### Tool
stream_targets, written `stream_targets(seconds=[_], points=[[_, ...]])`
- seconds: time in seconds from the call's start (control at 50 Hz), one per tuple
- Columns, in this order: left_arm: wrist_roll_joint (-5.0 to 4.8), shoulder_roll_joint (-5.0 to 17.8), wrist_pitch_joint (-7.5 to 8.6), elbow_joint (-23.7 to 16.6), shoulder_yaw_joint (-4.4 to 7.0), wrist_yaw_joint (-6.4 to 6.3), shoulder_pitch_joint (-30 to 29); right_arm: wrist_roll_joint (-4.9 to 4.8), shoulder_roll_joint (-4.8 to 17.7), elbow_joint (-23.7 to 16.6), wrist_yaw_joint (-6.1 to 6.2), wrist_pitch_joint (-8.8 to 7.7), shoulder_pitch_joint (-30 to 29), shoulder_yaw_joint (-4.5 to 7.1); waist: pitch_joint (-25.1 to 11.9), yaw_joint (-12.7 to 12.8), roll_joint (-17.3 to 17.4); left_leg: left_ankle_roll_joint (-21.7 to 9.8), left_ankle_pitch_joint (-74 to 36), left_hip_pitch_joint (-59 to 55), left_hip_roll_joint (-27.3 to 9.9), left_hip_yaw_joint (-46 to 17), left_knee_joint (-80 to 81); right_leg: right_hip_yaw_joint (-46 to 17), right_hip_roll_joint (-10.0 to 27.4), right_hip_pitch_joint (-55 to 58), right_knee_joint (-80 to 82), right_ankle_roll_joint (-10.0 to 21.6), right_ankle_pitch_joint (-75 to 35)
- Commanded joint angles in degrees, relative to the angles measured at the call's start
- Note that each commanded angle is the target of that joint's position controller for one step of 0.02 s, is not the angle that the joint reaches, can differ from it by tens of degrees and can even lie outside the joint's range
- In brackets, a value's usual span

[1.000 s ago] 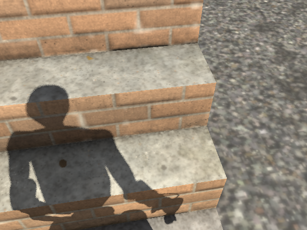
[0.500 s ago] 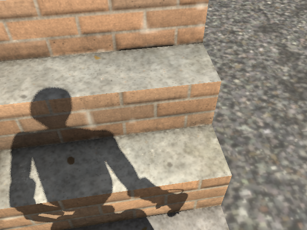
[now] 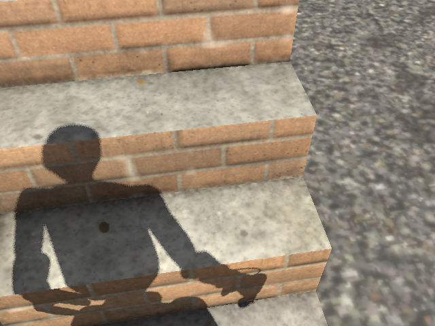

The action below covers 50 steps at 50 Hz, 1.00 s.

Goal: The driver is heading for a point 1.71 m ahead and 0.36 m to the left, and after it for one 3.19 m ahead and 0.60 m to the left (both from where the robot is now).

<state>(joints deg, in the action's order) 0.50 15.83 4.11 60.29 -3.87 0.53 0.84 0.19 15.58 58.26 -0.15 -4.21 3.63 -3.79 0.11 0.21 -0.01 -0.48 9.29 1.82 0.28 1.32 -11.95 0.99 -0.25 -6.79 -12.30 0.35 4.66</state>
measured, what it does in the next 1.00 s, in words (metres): stands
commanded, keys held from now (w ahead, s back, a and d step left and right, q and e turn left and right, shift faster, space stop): w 0.58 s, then s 0.20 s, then no key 0.22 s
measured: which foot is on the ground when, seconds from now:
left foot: down 0.00-1.00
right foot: down 0.00-1.00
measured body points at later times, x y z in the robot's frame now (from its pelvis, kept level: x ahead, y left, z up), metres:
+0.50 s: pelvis +0.01 +0.01 +0.00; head +0.01 +0.01 +0.45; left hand +0.17 +0.26 -0.12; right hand +0.16 -0.24 -0.12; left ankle -0.03 +0.11 -0.75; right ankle +0.02 -0.11 -0.75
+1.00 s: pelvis +0.00 +0.01 +0.00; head +0.01 +0.02 +0.45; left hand +0.09 +0.29 -0.14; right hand +0.09 -0.26 -0.14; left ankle -0.03 +0.11 -0.75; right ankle +0.02 -0.12 -0.75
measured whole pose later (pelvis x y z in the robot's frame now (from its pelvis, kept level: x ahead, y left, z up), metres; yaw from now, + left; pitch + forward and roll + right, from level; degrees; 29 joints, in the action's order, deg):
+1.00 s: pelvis +0.00 +0.01 +0.00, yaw +0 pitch -1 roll +0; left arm 0.2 17.2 1.1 62.2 -0.6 -0.6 5.7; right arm 1.5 16.7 61.2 -0.9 -1.9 7.0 -2.1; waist 1.7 0.0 -0.5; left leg -1.5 12.6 4.9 1.1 1.2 -18.2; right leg 0.6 0.8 -9.7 -18.2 -0.6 7.7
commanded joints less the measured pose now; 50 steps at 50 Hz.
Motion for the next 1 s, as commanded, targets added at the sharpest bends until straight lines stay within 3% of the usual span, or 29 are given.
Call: stream_targets(seconds=[0.02,0.58,0.7,0.8,0.9,0.92,0.94,1.0], points=[[-0.05,6.91,0.71,-3.13,1.28,-0.18,-4.47,-0.05,6.91,-2.94,0.18,-0.72,-3.69,1.28,-3.76,0.00,0.13,0.22,-5.54,1.72,-7.63,-5.48,2.17,-6.02,7.60,3.06,0.83,0.03,-6.28],[-0.20,6.78,0.83,-4.36,1.07,-0.35,-4.80,0.11,7.80,-1.68,0.04,-0.88,-4.89,0.83,-4.43,0.16,-0.11,-0.71,-11.70,-0.25,-8.31,-6.04,2.26,-5.57,8.16,4.47,0.90,-0.25,-8.41],[-0.04,8.50,0.30,-2.74,2.19,-0.27,-1.59,-0.19,8.25,-0.03,0.02,-0.11,-2.39,1.56,-2.91,0.13,0.62,-0.34,-13.74,0.96,-8.06,-5.06,-1.16,-4.96,8.37,3.36,-2.83,-0.24,-11.76],[-0.18,7.96,-0.69,-2.12,2.73,-0.29,-0.36,-0.25,8.44,0.56,0.24,0.82,-0.83,2.12,-3.63,0.03,-0.03,-0.34,-14.14,2.07,-7.99,-5.14,-3.35,-4.87,8.36,2.58,-5.21,-0.48,-12.28],[-0.01,8.07,-1.62,-0.98,3.17,-0.55,1.13,-0.01,8.23,0.87,0.52,1.44,0.01,2.31,-2.93,0.04,-0.25,-0.71,-7.65,3.49,-7.39,-5.55,-2.85,-5.11,7.76,1.75,-5.05,-0.51,-7.64],[-0.52,10.72,-1.99,-0.58,4.57,-0.85,2.42,1.75,10.51,1.00,-0.33,1.78,2.57,3.15,-4.13,-0.84,-0.67,-1.52,-4.70,3.70,-5.02,-3.97,-2.94,-3.62,5.04,1.17,-4.53,0.45,-4.99],[-0.49,10.18,-2.33,-0.75,4.74,-1.17,1.75,1.89,9.78,0.95,-0.70,1.94,2.31,3.25,-2.36,-0.78,-0.36,-1.65,-3.10,5.31,-4.79,-3.84,-2.77,-3.42,4.92,0.62,-4.53,0.61,-4.11],[-0.31,8.22,-2.99,-0.48,5.17,-1.88,3.28,1.38,7.63,0.76,-0.88,1.81,3.51,3.13,-1.58,-0.50,0.70,-1.85,-1.73,7.61,-4.82,-4.02,-2.71,-3.60,4.92,0.82,-4.79,0.94,-3.75]])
